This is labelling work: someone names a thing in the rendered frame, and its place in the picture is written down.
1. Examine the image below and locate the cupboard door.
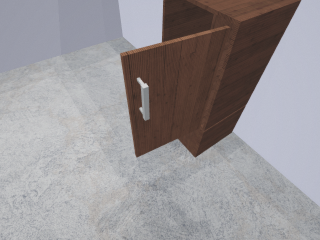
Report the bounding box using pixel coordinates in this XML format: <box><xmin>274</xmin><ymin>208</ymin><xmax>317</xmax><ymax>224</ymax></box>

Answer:
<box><xmin>120</xmin><ymin>25</ymin><xmax>230</xmax><ymax>157</ymax></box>

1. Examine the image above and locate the handle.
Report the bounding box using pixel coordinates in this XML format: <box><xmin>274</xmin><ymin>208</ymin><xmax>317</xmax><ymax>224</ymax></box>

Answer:
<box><xmin>137</xmin><ymin>77</ymin><xmax>150</xmax><ymax>121</ymax></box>

